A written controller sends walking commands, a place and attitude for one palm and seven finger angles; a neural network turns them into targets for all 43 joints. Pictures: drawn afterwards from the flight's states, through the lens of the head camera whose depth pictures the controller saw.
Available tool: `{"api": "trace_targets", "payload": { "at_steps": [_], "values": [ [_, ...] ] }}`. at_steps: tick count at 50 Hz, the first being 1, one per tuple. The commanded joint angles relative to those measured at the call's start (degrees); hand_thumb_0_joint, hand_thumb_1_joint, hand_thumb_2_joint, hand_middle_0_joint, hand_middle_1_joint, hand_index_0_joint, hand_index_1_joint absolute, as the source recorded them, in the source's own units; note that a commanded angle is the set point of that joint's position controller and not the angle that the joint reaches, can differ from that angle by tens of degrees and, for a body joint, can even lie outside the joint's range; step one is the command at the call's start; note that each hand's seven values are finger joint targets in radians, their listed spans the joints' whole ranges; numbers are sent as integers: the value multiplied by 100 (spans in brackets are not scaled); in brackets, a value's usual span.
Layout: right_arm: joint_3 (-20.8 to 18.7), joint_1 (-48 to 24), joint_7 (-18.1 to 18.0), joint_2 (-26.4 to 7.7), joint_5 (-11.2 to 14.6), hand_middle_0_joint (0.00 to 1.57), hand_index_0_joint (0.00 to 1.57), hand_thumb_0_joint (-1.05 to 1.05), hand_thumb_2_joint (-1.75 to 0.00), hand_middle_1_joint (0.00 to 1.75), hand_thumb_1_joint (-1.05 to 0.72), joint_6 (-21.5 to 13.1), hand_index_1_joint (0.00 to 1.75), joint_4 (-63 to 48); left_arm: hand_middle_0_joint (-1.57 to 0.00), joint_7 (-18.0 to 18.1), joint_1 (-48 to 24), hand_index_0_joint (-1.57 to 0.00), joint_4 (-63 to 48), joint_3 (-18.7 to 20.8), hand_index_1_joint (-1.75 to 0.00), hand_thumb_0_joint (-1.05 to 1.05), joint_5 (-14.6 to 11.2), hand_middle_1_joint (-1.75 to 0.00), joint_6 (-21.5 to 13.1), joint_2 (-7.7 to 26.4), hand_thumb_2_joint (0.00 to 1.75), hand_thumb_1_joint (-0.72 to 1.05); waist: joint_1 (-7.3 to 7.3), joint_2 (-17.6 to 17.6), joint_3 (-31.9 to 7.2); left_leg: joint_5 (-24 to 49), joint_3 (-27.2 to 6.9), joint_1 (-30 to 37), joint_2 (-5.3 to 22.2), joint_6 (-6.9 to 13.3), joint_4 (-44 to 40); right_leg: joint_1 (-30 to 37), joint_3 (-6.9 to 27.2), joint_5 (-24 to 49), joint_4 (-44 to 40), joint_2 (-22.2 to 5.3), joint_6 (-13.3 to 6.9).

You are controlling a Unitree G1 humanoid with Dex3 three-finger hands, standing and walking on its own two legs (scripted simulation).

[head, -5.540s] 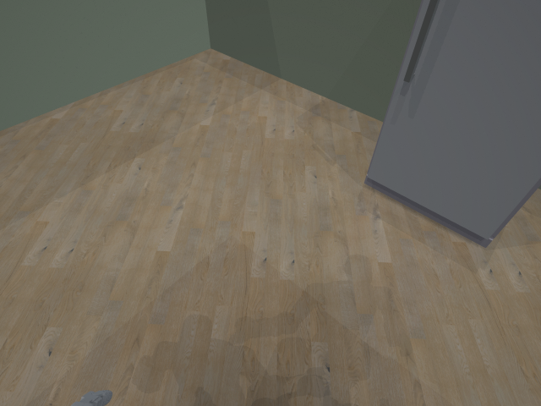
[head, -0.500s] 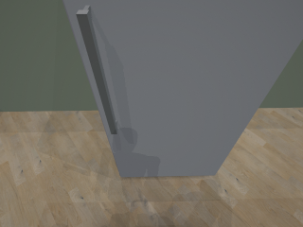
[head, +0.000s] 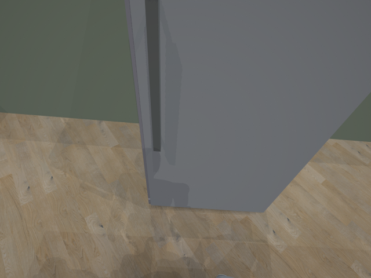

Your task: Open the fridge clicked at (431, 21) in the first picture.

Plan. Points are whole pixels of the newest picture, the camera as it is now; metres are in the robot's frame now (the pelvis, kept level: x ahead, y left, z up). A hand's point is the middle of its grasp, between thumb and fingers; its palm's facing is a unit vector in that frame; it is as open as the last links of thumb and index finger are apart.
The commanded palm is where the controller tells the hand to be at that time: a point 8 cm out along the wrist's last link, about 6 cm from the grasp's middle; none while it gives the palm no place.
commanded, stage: come to a stop and stand still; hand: left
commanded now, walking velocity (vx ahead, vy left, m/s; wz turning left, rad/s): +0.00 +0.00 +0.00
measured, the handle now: (156, 90) +0.52 +0.12 +0.11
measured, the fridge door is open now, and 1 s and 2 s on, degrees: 0 0 0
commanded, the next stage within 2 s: look again from close up in 0.86 s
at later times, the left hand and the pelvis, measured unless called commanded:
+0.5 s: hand out of the picture -0.04 +0.17 -0.17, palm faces -0.01 -0.98 -0.18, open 7.3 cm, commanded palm none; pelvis -0.04 +0.00 +0.01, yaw -1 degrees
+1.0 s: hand out of the picture -0.05 +0.16 -0.17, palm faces +0.00 -0.98 -0.18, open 7.4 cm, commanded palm none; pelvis -0.04 +0.01 +0.00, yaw +0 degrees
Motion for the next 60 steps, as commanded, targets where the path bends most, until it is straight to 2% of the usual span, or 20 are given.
{"api": "trace_targets", "payload": {
  "at_steps": [1, 3, 6, 9, 10, 12, 13, 15, 21, 27, 34, 39, 40, 41, 42, 43, 44, 48, 57, 60],
  "values": [
    [-65, -284, -127, -781, -6, 20, 20, 0, -90, 30, -90, -108, 30, -325, -20, -23, 378, -20, -175, 55, -30, 0, 11, -30, -146, 292, 90, 90, 162, 1224, 186, 678, -1072, -528, 1224, 531, -1944, 5, 271, -30, 1286, 192, 1],
    [-57, -81, -142, -732, 27, 20, 20, 0, -90, 30, -90, -149, 30, -217, -20, -35, 428, -20, -110, -21, -30, 0, -8, -30, -219, 248, 90, 90, 85, 1049, -35, 1656, -930, 267, 1153, 623, -1714, -55, 126, -91, 679, 140, 62],
    [-86, 344, -151, -761, 35, 20, 20, 0, -90, 30, -90, -170, 30, 0, -20, -3, 246, -20, -138, -137, -30, 0, -52, -30, -278, 155, 90, 90, -160, 1156, -314, 2420, -1157, 934, 1349, 751, -1553, 315, -14, -357, -451, 73, 101],
    [-83, 435, -131, -757, 76, 20, 20, 0, -90, 30, -90, -195, 30, 159, -20, 30, 591, -20, 51, -177, -30, 0, -81, -30, -355, 149, 90, 90, -44, 1028, -576, 3217, -1098, 1130, 1227, 612, -1191, 1055, -78, 421, -1912, 108, 68],
    [-68, 419, -121, -717, 116, 20, 20, 0, -90, 30, -90, -211, 30, 194, -20, 53, 826, -20, 180, -190, -30, 0, -76, -30, -409, 197, 90, 90, 18, 826, -706, 3002, -984, 992, 1076, 414, -982, 1520, -19, 1207, -2572, 38, 44],
    [-6, 372, -83, -429, 189, 20, 20, 0, -90, 30, -90, -219, 30, 184, -20, 96, 783, -20, 290, -217, -30, 0, -65, -30, -498, 415, 90, 90, -124, 26, -507, 1784, -588, 360, 626, -21, -868, 1802, 678, 2337, -2583, -604, -227],
    [23, 354, -54, -368, 179, 20, 20, 0, -90, 30, -90, -219, 30, 209, -20, 95, 694, -20, 280, -234, -30, 0, -74, -30, -507, 454, 90, 90, -141, 67, -375, 1473, -550, 324, 537, -75, -1030, 1697, 626, 2559, -2514, -762, -327],
    [41, 385, -63, -401, 112, 20, 20, 0, -90, 30, -90, -186, 30, 351, -20, 93, 677, -20, 348, -259, -30, 0, -82, -30, -549, 321, 90, 90, -170, -516, -324, 1598, -483, 643, 549, -115, -1075, 1431, 532, 2464, -2428, -523, -343],
    [118, 463, -52, -420, 101, 20, 20, 0, -90, 30, -90, -156, 30, 618, -20, 84, 739, -20, 433, -314, -30, 0, -100, -30, -473, 175, 90, 90, -111, 122, 407, 462, -595, 420, 567, -72, -1562, 896, 488, 501, -2819, -283, -228],
    [134, 641, -63, -363, 82, 20, 20, 0, -90, 30, -90, -123, 30, 720, -20, 69, 959, -20, 498, -310, -30, 0, -98, -30, -445, 147, 90, 90, -68, 455, 529, -191, -688, 83, 563, -65, -1732, 872, 461, 128, -2862, -208, -234],
    [138, 916, -84, -225, 90, 20, 20, 0, -90, 30, -90, -178, 30, 814, -20, 79, 1058, -20, 529, -325, -30, 0, -114, -30, -515, 36, 90, 90, -105, 253, 128, 452, -599, 337, 559, -67, -1473, 993, 512, 486, -2851, -248, -277],
    [155, 980, -102, -177, 99, 20, 20, 0, -90, 30, -90, -199, 30, 858, -20, 91, 1133, -20, 581, -330, -30, 0, -114, -30, -522, -42, 90, 90, -95, 346, 229, 537, -584, 302, 607, -62, -1484, 979, 464, 698, -2781, -219, -276],
    [225, 397, -3, -410, 85, 20, 20, 0, -90, 30, -90, -310, 30, 416, -20, 267, 1416, -20, 605, -425, -30, 0, 32, -30, -701, 104, 90, 90, 120, 321, 465, 1061, -457, -289, 601, -197, -280, 931, 591, 1964, -2669, -405, -315],
    [209, 743, 37, -179, 67, 20, 20, 0, -90, 30, -90, -225, 30, 279, -20, 215, 1172, -20, 312, -358, -30, 0, -47, -30, -728, 345, 90, 90, -227, 289, 92, 74, -493, -81, 372, -169, -323, 680, 872, 9, -2918, -605, -498],
    [169, 909, 49, -181, 25, 20, 20, 0, -90, 30, -90, -210, 30, 349, -20, 170, 967, -20, 203, -331, -30, 0, -30, -30, -705, 317, 90, 90, -304, 391, 231, 31, -447, -75, 324, -131, -364, 382, 780, -687, -2817, -487, -571],
    [217, 1132, 52, -167, -18, 20, 20, 0, -90, 30, -90, -275, 30, 360, -20, 151, 988, -20, 208, -338, -30, 0, -43, -30, -771, 246, 90, 90, -323, 764, -158, 678, -521, 101, 364, -107, -359, 557, 574, 140, -2498, -414, -609],
    [228, 1136, 39, -147, 7, 20, 20, 0, -90, 30, -90, -292, 30, 329, -20, 133, 1052, -20, 209, -357, -30, 0, -75, -30, -784, 210, 90, 90, -279, 808, -224, 651, -571, 78, 416, -69, -508, 702, 525, 228, -2377, -298, -585],
    [218, 1028, -4, -271, 28, 20, 20, 0, -90, 30, -90, -329, 30, 171, -20, 102, 1109, -20, 186, -386, -30, 0, -54, -30, -722, 42, 90, 90, -157, 456, 78, 502, -790, -367, 514, 78, -862, 868, 353, 451, -2070, -76, -499],
    [218, 838, -36, -501, 54, 20, 20, 0, -90, 30, -90, -373, 30, 216, -20, 97, 1137, -20, 102, -360, -30, 0, -65, -30, -664, 192, 90, 90, -71, 50, 129, 1029, -700, -92, 563, 124, -1001, 993, 350, 1040, -2019, -118, -384],
    [218, 726, -40, -562, 57, 20, 20, 0, -90, 30, -90, -385, 30, 231, -20, 87, 1091, -20, 60, -332, -30, 0, -65, -30, -650, 286, 90, 90, -47, 240, 75, 1166, -675, -38, 571, 129, -1034, 1084, 353, 1126, -2030, -129, -382]
  ]
}}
